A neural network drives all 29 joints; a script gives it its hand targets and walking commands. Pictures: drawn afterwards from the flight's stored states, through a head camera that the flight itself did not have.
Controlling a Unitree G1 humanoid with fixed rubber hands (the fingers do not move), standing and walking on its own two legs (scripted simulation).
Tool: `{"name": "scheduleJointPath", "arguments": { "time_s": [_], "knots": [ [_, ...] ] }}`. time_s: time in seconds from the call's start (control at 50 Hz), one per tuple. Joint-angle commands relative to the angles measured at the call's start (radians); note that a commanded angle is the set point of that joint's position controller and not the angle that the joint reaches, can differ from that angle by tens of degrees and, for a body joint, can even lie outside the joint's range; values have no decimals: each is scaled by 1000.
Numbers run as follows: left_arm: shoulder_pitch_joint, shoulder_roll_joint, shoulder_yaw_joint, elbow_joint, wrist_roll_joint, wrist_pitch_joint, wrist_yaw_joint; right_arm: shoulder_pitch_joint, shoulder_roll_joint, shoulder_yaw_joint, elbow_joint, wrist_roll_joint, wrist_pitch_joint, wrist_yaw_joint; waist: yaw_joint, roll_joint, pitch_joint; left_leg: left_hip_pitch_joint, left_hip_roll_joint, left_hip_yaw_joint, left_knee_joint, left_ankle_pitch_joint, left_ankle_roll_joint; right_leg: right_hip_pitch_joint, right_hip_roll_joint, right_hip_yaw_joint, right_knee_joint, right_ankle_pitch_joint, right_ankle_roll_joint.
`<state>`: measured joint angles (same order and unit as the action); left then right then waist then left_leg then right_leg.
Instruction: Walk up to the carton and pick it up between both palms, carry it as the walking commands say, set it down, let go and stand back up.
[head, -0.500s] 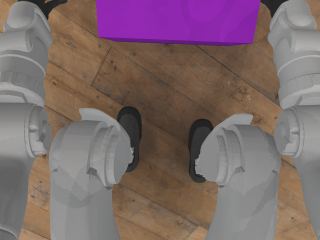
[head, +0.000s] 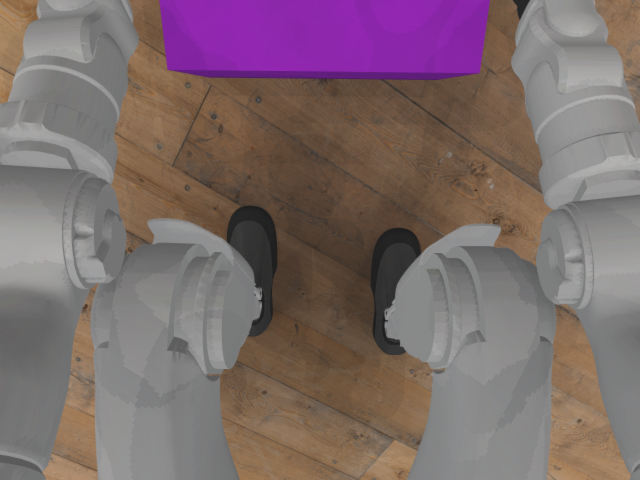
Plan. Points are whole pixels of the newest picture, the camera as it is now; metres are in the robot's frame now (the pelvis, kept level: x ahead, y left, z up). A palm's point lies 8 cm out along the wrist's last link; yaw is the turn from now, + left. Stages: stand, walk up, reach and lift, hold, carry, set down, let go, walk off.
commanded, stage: reach and lift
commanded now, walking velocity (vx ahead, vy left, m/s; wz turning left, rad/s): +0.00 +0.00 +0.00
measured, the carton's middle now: out of the picture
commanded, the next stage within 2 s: none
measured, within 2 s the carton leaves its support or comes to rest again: leaves its support in 0.86 s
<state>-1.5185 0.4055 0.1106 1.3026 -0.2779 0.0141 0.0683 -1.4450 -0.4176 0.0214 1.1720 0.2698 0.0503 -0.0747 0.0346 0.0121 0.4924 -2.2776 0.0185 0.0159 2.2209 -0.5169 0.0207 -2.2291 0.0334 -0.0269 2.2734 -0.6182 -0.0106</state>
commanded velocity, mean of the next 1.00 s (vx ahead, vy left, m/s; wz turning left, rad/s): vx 0.00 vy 0.00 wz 0.00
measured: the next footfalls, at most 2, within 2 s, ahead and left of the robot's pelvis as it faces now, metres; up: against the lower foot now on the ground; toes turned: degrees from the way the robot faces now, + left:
none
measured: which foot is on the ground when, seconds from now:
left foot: down 0.00-1.00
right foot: down 0.00-1.00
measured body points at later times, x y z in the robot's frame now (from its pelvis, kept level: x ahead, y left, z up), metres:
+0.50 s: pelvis +0.00 +0.00 +0.00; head +0.37 +0.01 +0.23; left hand +0.52 +0.23 -0.21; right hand +0.54 -0.16 -0.22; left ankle +0.13 +0.12 -0.32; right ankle +0.11 -0.11 -0.32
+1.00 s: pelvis -0.01 +0.00 +0.00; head +0.36 +0.00 +0.24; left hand +0.52 +0.23 -0.18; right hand +0.55 -0.15 -0.19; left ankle +0.13 +0.12 -0.32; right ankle +0.11 -0.11 -0.32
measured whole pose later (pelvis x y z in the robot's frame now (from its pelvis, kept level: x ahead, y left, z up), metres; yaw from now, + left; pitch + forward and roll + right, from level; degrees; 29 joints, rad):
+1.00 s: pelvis -0.01 +0.00 +0.00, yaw +0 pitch +29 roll +0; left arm -1.46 0.42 0.00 1.17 -0.41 0.07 0.17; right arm -1.51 -0.40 0.06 1.14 0.31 0.12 -0.16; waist 0.05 0.02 0.52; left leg -2.24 0.00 0.01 2.22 -0.48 0.01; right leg -2.20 0.03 -0.03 2.27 -0.58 -0.02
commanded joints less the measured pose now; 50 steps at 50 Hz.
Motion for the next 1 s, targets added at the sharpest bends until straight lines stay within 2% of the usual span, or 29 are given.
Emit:
{"name": "scheduleJointPath", "arguments": {
  "time_s": [0.0, 0.04, 0.06, 0.08, 0.12, 0.14, 0.16, 0.18, 0.2, 0.22, 0.28, 0.42, 0.44, 0.48, 0.56, 0.58, 0.64, 0.66, 0.7, 0.72, 0.76, 0.78, 0.8, 0.84, 0.86, 0.88, 0.94, 0.96, 0.98],
  "knots": [
    [-94, -62, -18, -87, -12, -50, -10, -336, 102, 96, -198, 35, -44, 40, 88, -114, -1185, 582, -29, -37, -103, 411, 4, 472, -4, 91, -191, 415, 43],
    [-152, -81, -38, -132, -24, -56, -11, -347, 102, 87, -203, 25, -44, 33, 71, -106, -1211, 590, -28, -36, -100, 419, -2, 472, 1, 84, -181, 411, 40],
    [-191, -65, -37, -164, -24, -57, -10, -358, 91, 63, -208, 25, -49, 31, 44, -99, -1202, 569, -30, -38, -103, 417, 3, 446, 9, 75, -179, 414, 39],
    [-178, -101, -58, -149, -27, -62, -14, -369, 119, 95, -236, 33, -55, 33, 59, -96, -1224, 592, -35, -38, -99, 444, -1, 471, 4, 85, -182, 441, 35],
    [-213, -158, -82, -153, -38, -60, -23, -388, 172, 122, -220, 38, -50, 42, 55, -112, -1216, 613, -33, -49, -98, 425, 2, 434, 8, 80, -183, 403, 34],
    [-245, -215, -113, -153, -50, -51, -39, -405, 242, 116, -196, 44, -47, 57, 36, -87, -1208, 600, -33, -55, -111, 401, 6, 419, 13, 67, -185, 393, 28],
    [-237, -239, -120, -131, -44, -50, -46, -410, 264, 119, -195, 40, -43, 67, 45, -94, -1164, 604, -37, -48, -108, 386, 13, 389, 12, 71, -189, 361, 33],
    [-252, -319, -130, -139, -56, -42, -62, -458, 316, 138, -235, 41, -52, 80, 25, -110, -1192, 609, -44, -62, -114, 393, 15, 402, 15, 61, -185, 363, 30],
    [-324, -357, -160, -186, -61, -43, -71, -498, 316, 133, -242, 37, -56, 86, 9, -81, -1209, 614, -41, -61, -112, 401, 4, 410, 14, 59, -173, 384, 22],
    [-359, -379, -171, -193, -58, -44, -81, -493, 411, 151, -206, 42, -45, 104, 30, -87, -1190, 609, -46, -60, -118, 388, 11, 404, 14, 66, -183, 361, 24],
    [-407, -545, -188, -179, -39, -27, -122, -542, 540, 154, -185, 21, -35, 146, 27, -82, -1125, 584, -58, -57, -124, 353, 10, 331, 27, 56, -190, 320, 16],
    [-429, -706, -191, -217, -37, 7, -172, -599, 639, 142, -250, 23, -32, 195, -4, -90, -1146, 584, -70, -50, -103, 368, 18, 304, 35, 28, -173, 321, 7],
    [-442, -693, -184, -206, -37, 13, -177, -603, 670, 148, -225, 33, -22, 206, 30, -83, -1107, 599, -63, -45, -102, 367, 20, 293, 34, 41, -177, 312, 5],
    [-431, -730, -182, -229, -39, 13, -183, -617, 682, 159, -237, 42, -23, 213, 26, -81, -1144, 590, -69, -39, -95, 374, 17, 317, 34, 37, -168, 330, 0],
    [-409, -791, -205, -241, -59, 25, -193, -614, 695, 158, -270, 33, -22, 212, -2, -91, -1159, 628, -74, -56, -97, 399, 16, 313, 36, 20, -156, 337, -9],
    [-431, -813, -216, -272, -60, 23, -194, -625, 702, 160, -294, 34, -25, 214, -1, -61, -1177, 632, -77, -52, -89, 438, 16, 316, 40, 37, -162, 370, -14],
    [-478, -787, -232, -316, -71, 20, -189, -643, 753, 171, -294, 59, -19, 217, 10, -87, -1237, 685, -75, -48, -88, 454, 17, 320, 37, 17, -155, 381, -5],
    [-491, -816, -240, -342, -90, 19, -192, -645, 745, 174, -339, 55, -24, 214, -14, -83, -1308, 701, -80, -47, -70, 469, 11, 354, 44, 19, -148, 402, -12],
    [-487, -813, -254, -388, -103, 15, -183, -678, 749, 191, -391, 74, -23, 202, 7, -80, -1371, 720, -83, -38, -79, 496, 13, 420, 46, 24, -150, 426, -9],
    [-506, -804, -248, -372, -105, 14, -180, -675, 781, 200, -404, 65, -22, 198, 3, -110, -1388, 712, -86, -31, -74, 460, 20, 455, 45, 23, -164, 413, -7],
    [-501, -827, -259, -394, -121, 14, -180, -671, 789, 214, -410, 75, -22, 191, 6, -101, -1433, 707, -88, -20, -76, 481, 12, 509, 44, 24, -169, 455, -8],
    [-466, -816, -246, -341, -109, 19, -179, -701, 767, 229, -398, 90, -22, 187, 38, -97, -1411, 672, -84, -4, -77, 444, 12, 520, 43, 32, -173, 425, -1],
    [-501, -797, -265, -421, -117, 12, -170, -682, 803, 236, -426, 97, -16, 186, 45, -112, -1486, 731, -83, -16, -84, 475, 17, 532, 49, 29, -164, 450, -2],
    [-537, -809, -302, -502, -151, 13, -163, -689, 786, 230, -494, 98, -14, 175, 3, -85, -1649, 803, -89, -6, -83, 514, 11, 617, 54, 15, -163, 492, -6],
    [-568, -803, -291, -551, -154, 15, -156, -711, 777, 244, -522, 113, -10, 167, 16, -71, -1742, 830, -93, 11, -70, 516, 3, 693, 56, 26, -170, 506, -8],
    [-524, -790, -278, -506, -154, 24, -152, -723, 774, 262, -561, 119, -8, 163, 25, -105, -1760, 841, -94, 18, -81, 509, 14, 713, 54, 18, -182, 504, 3],
    [-576, -774, -286, -483, -155, 30, -161, -630, 813, 216, -378, 66, 23, 164, -12, -123, -1552, 708, -79, 20, -103, 370, 10, 637, 49, 25, -226, 390, -5],
    [-607, -776, -301, -517, -156, 36, -166, -639, 828, 220, -373, 72, 33, 164, -4, -110, -1580, 693, -81, 19, -118, 344, 11, 664, 46, 24, -213, 376, -4],
    [-599, -790, -289, -489, -152, 50, -174, -655, 796, 217, -391, 54, 35, 168, -29, -112, -1539, 677, -77, 27, -131, 292, 12, 630, 43, 18, -234, 319, -3]
  ]
}}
